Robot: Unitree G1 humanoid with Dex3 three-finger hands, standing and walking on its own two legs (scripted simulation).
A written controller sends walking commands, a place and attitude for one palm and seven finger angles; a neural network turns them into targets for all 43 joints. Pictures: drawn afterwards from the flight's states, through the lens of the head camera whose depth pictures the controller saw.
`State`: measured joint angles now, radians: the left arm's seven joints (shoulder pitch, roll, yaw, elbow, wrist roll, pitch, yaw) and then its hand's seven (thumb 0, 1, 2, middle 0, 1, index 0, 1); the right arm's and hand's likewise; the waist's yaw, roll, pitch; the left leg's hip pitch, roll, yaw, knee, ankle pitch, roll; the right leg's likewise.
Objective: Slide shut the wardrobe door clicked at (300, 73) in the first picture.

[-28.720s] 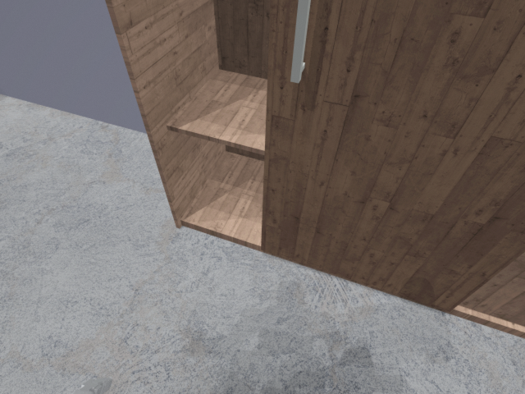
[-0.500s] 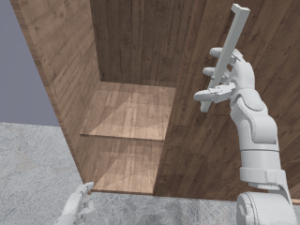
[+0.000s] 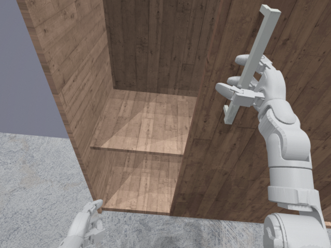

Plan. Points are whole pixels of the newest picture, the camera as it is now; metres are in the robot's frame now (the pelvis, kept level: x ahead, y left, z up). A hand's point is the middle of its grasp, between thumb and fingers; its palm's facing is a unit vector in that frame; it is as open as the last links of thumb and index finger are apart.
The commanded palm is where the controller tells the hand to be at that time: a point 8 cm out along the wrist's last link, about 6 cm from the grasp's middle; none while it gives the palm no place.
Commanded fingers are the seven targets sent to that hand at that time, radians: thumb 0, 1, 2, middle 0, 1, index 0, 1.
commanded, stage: grip the handle and tug to test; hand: right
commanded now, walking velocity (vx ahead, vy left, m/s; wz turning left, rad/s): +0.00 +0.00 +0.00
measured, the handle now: (243, 73) +0.45 -0.15 +0.25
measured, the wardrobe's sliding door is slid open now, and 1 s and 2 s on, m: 0.40 0.40 0.38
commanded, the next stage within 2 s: tug the door sideways, standing still in 1.00 s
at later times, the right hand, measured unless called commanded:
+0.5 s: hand (238, 86) +0.40 -0.12 +0.25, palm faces +0.03 +1.00 -0.01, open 5.5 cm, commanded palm +0.36 -0.17 +0.24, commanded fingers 0.00 -0.90 -0.90 0.45 1.40 0.45 1.40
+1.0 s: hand (237, 89) +0.39 -0.12 +0.24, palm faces +0.02 +1.00 -0.05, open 6.1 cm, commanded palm +0.33 -0.17 +0.24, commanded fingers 0.00 -0.90 -0.90 0.45 1.40 0.45 1.40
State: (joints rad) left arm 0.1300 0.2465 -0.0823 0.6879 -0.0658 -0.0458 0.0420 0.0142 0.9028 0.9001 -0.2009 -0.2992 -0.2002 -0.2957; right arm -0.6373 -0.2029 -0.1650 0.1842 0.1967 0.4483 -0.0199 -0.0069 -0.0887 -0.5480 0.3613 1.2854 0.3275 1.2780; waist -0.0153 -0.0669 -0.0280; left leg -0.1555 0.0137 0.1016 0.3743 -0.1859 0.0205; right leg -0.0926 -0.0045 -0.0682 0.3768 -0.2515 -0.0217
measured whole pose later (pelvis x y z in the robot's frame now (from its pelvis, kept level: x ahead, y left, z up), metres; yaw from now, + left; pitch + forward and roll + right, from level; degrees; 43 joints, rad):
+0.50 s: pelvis +0.01 +0.00 +0.00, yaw +0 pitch -1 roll +0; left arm 0.13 0.25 -0.08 0.68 -0.07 -0.04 0.03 0.01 0.90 0.90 -0.20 -0.30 -0.20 -0.30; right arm -0.63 -0.20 -0.17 0.16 0.20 0.46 -0.02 0.00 -0.75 -0.83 0.42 1.40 0.37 1.37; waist -0.02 -0.07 -0.03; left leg -0.15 0.01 0.10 0.38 -0.20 0.02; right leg -0.09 -0.01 -0.06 0.38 -0.26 -0.02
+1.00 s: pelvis +0.04 +0.00 +0.00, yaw +2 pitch +0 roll +0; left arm 0.12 0.25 -0.06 0.61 -0.06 0.00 -0.02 0.01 0.90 0.90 -0.20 -0.30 -0.20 -0.30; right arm -0.40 -0.19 -0.18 -0.18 0.19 0.52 -0.02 0.00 -0.80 -0.80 0.33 1.40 0.20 1.30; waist 0.00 -0.09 -0.06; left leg -0.16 0.01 0.07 0.40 -0.24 0.01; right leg -0.08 0.00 -0.07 0.39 -0.29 -0.02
